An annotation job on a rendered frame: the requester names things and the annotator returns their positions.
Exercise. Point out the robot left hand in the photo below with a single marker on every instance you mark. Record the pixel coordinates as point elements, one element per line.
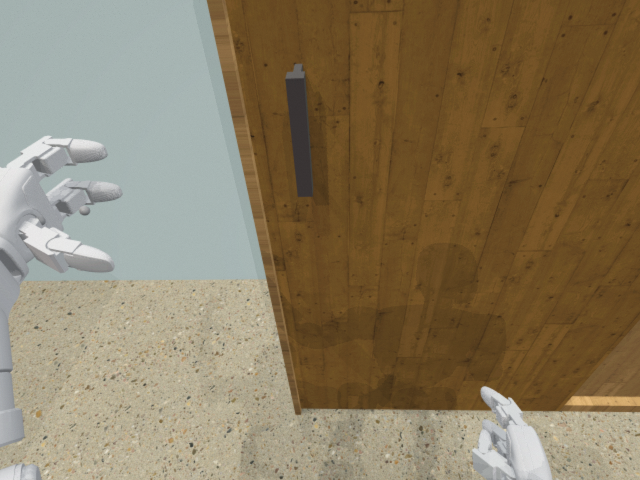
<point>22,199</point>

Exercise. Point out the robot right hand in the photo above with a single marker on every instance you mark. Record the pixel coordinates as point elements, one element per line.
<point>520,454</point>

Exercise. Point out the left robot forearm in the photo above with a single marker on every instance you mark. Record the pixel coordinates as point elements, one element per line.
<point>13,270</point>

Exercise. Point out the wardrobe door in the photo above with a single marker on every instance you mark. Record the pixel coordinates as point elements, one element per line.
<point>475,218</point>
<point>619,373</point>

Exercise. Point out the handle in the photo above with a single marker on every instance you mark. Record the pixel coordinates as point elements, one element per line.
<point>299,124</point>

